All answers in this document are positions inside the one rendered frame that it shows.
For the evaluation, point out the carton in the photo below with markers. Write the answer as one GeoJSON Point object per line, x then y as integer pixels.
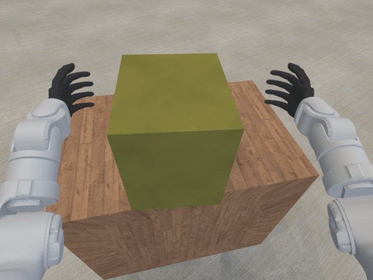
{"type": "Point", "coordinates": [174, 130]}

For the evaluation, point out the right robot forearm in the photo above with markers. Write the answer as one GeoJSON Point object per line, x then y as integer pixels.
{"type": "Point", "coordinates": [346, 168]}

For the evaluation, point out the robot right hand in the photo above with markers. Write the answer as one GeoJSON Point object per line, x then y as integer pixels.
{"type": "Point", "coordinates": [299, 90]}

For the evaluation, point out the robot left upper arm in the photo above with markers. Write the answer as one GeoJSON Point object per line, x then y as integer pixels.
{"type": "Point", "coordinates": [29, 244]}

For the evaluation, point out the pedestal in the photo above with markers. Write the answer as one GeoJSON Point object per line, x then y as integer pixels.
{"type": "Point", "coordinates": [270, 173]}

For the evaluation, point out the left robot forearm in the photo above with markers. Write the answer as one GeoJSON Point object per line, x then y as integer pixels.
{"type": "Point", "coordinates": [31, 178]}

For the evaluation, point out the robot left hand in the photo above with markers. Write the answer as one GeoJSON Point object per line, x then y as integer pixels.
{"type": "Point", "coordinates": [61, 88]}

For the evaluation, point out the robot right upper arm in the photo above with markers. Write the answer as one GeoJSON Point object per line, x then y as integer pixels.
{"type": "Point", "coordinates": [351, 228]}

